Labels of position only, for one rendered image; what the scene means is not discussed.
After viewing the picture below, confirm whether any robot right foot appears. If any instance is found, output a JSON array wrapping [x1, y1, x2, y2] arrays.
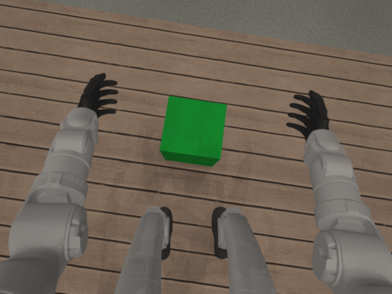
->
[[212, 207, 228, 259]]

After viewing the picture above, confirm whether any robot left thigh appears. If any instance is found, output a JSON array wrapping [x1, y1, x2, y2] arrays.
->
[[114, 213, 170, 294]]

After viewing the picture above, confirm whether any carton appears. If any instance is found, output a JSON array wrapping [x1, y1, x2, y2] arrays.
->
[[160, 96, 227, 167]]

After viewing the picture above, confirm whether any robot right forearm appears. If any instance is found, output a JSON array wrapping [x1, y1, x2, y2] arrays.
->
[[303, 129, 392, 259]]

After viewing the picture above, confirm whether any left robot upper arm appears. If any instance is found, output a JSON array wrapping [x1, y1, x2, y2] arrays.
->
[[0, 203, 88, 294]]

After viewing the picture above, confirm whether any robot right hand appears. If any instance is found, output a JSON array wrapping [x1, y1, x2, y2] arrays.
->
[[286, 90, 329, 140]]

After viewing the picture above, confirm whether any robot left hand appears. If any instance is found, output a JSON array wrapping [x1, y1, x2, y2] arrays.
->
[[77, 73, 118, 118]]

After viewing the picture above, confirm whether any robot left forearm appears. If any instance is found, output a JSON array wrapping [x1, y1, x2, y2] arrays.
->
[[8, 107, 99, 255]]

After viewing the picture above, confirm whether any right robot upper arm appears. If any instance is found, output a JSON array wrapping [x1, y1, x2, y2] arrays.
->
[[311, 228, 392, 294]]

